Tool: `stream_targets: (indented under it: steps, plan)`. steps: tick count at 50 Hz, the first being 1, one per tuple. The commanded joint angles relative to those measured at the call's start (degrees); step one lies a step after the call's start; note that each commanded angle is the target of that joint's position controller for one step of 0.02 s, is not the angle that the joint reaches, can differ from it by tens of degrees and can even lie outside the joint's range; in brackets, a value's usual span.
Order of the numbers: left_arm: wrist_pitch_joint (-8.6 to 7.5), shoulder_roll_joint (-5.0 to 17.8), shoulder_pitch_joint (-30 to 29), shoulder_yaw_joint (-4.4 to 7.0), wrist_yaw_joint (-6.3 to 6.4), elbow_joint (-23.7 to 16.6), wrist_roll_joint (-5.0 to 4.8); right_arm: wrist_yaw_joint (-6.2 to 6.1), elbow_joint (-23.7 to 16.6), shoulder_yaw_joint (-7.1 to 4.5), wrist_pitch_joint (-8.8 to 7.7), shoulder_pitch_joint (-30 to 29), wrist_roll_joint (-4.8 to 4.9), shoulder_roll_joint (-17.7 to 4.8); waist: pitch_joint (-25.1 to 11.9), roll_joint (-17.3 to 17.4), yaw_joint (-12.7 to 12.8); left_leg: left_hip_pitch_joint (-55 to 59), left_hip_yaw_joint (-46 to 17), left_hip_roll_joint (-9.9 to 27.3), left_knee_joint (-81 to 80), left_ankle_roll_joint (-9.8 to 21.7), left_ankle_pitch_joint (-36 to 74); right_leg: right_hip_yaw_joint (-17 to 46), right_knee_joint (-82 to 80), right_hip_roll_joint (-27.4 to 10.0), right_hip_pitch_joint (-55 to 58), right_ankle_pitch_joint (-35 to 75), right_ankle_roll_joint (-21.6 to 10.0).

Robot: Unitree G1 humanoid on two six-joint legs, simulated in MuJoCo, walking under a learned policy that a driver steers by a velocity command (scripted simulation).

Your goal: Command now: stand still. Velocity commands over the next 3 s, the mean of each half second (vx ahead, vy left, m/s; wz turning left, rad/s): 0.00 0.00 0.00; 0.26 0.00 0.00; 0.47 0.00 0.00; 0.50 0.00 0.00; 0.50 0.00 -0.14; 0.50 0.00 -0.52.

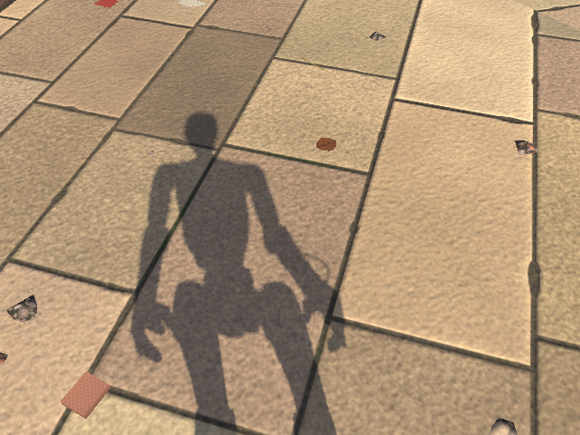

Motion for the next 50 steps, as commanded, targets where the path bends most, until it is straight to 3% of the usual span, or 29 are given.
stream_targets:
  steps: [1, 27, 28, 29, 31, 33, 34, 36, 37, 38, 39, 40, 41, 42, 43, 44, 45, 47, 50]
  plan:
    - [-0.40, 5.6, 1.3, 1.02, 0.27, -0.9, -0.02, -0.27, -1.0, -0.96, -0.61, 1.2, 0.09, -5.2, -0.1, 0.3, 0.0, -0.3, -2.6, 2.3, -6.3, 1.1, 5.2, 0.5, -5.2, -0.6, -1.5, 5.9, -1.5]
    - [-0.20, 3.4, 5.9, 0.41, 0.53, 3.0, -0.18, -0.22, 6.2, 0.38, -0.41, 3.3, 0.38, -3.2, 0.7, 0.2, -0.4, 0.0, -1.8, 2.2, -7.3, 1.2, 6.5, 0.1, -5.8, 0.1, -1.7, 6.9, -1.4]
    - [-0.13, 2.7, 7.2, 0.27, 0.55, 3.7, -0.22, -0.27, 6.9, 0.45, -0.32, 4.4, 0.38, -2.9, -0.7, 0.5, -0.4, 0.6, -1.6, 1.8, -7.9, 1.4, -0.2, -0.9, -5.5, 0.9, -1.2, 1.6, -1.6]
    - [-0.06, 2.9, 7.5, 0.44, 0.65, 3.8, -0.60, -0.42, 7.1, 0.00, -0.13, 4.9, 0.82, -4.2, 0.0, 1.4, -0.7, -0.2, -1.9, 1.5, -8.2, 2.4, -11.2, -2.5, -3.3, 2.5, -2.6, -6.8, -2.2]
    - [-0.61, 3.3, 5.8, 0.63, 0.71, 2.4, -0.83, -0.53, 6.8, -0.80, -0.37, 6.2, 1.52, -6.6, 4.2, 4.2, -1.7, -3.4, -8.3, 5.8, -12.2, 5.8, -29.3, -3.4, 1.7, 3.2, -9.2, -17.9, -3.7]
    - [-2.36, 0.9, 3.8, 0.14, -0.02, 0.7, -1.11, -0.22, 7.2, -1.88, -1.60, 9.1, 1.92, -9.7, 5.7, 10.6, -2.8, -1.5, -22.4, 15.6, -19.3, 11.3, -35.5, -5.0, 12.2, 2.6, -14.6, -11.2, -4.1]
    - [-3.12, 1.4, 2.8, 0.31, -0.51, 0.2, -1.27, -0.13, 6.9, -2.11, -2.16, 8.9, 1.83, -9.9, 6.7, 10.3, -2.8, -3.4, -27.3, 19.0, -21.5, 13.3, -33.9, -3.1, 16.4, 0.7, -15.1, -9.6, -5.0]
    - [-4.19, 1.6, 3.3, 0.63, -1.26, -0.4, -1.83, 0.27, 5.4, -1.88, -3.10, 5.4, 1.57, -9.2, 6.8, 8.8, -0.8, -4.1, -26.3, 19.5, -21.5, 12.9, -27.9, -1.3, 16.6, -1.4, -15.0, -13.4, -6.9]
    - [-4.63, 1.4, 5.2, 0.68, -1.50, 0.0, -2.04, 0.46, 4.4, -1.83, -3.24, 2.4, 2.31, -9.2, 6.4, 8.5, 1.2, -6.1, -22.1, 17.7, -20.1, 11.0, -24.6, -1.7, 9.5, -1.6, -10.1, -12.3, -7.8]
    - [-4.97, 1.2, 9.2, 0.96, -1.57, 1.7, -1.88, 0.61, 3.4, -1.77, -3.03, -1.1, 2.99, -9.1, 5.5, 7.3, 3.8, -10.7, -15.5, 13.6, -17.4, 8.8, -20.5, -4.6, 0.3, 0.3, -0.3, -6.5, -8.1]
    - [-4.91, 1.8, 13.4, 1.57, -1.56, 4.0, -1.29, 0.71, 3.1, -1.75, -2.80, -1.6, 3.04, -8.8, 4.3, 5.0, 4.9, -13.9, -10.3, 9.5, -12.2, 7.1, -16.5, -6.2, -3.1, 2.9, 7.6, -0.8, -6.8]
    - [-4.79, 3.3, 19.6, 2.28, -1.62, 5.8, -0.90, 0.82, 2.4, -1.24, -2.99, -2.5, 2.68, -7.0, 1.9, -0.5, 6.6, -18.7, -5.4, 5.9, -1.3, 5.1, -11.1, 0.3, -5.7, -0.8, 15.0, -1.7, -7.0]
    - [-4.81, 8.7, 26.9, 3.53, -1.46, 6.2, -1.13, 1.14, 1.1, -0.20, -3.70, -3.1, 1.95, -3.1, -1.4, -14.9, 8.1, -27.1, 2.8, 0.3, 19.6, 1.7, -8.4, 21.0, -15.7, -13.8, 21.9, -9.1, -11.5]
    - [-5.71, 11.3, 27.9, 3.50, -2.20, 5.9, -0.31, 1.19, -0.4, -0.25, -4.71, -3.9, 2.45, -2.9, 0.2, -17.8, 7.2, -35.9, -1.2, -1.2, 32.1, 2.2, -15.3, 39.8, -22.3, -22.1, 20.0, -17.8, -18.3]
    - [-6.56, 8.1, 22.5, 2.41, -2.27, 4.5, -0.24, 1.45, -0.6, -0.38, -5.39, -4.4, 3.31, -4.2, 4.8, -9.9, 4.3, -40.6, -4.6, 2.9, 39.4, 3.4, -11.5, 38.6, -22.2, -22.6, 17.2, -20.2, -18.5]
    - [-6.99, 6.0, 18.1, 1.69, -2.54, 2.9, -0.48, 1.88, -0.3, -0.39, -5.90, -3.8, 3.30, -5.0, 5.9, -5.9, 2.5, -42.3, -4.9, 5.1, 40.8, 4.3, -4.8, 31.3, -21.7, -19.7, 16.5, -16.7, -16.1]
    - [-7.00, 5.9, 15.2, 1.38, -3.03, 1.8, -0.56, 1.94, 0.3, -0.73, -6.23, -3.5, 2.50, -5.7, 5.1, -3.7, 1.3, -41.0, -4.1, 6.6, 38.7, 4.5, 0.3, 24.9, -22.0, -16.9, 15.7, -9.6, -13.8]
    - [-6.25, 3.2, 15.2, 0.41, -3.22, 1.3, -0.25, 2.30, 0.4, -1.48, -6.20, -4.7, 1.59, -6.9, 3.8, -3.9, 1.1, -36.8, -2.3, 8.0, 33.1, 3.6, 5.8, 14.5, -22.0, -12.7, 14.7, 6.8, -10.7]
    - [-5.31, 4.3, 19.5, 0.23, -2.24, 1.7, 0.24, 2.97, -1.2, -0.72, -5.34, -9.2, 1.38, -3.9, 3.3, -4.7, 2.2, -35.6, 0.8, 7.3, 26.4, 1.5, 10.1, 7.6, -21.9, -10.5, 14.3, 20.6, -10.8]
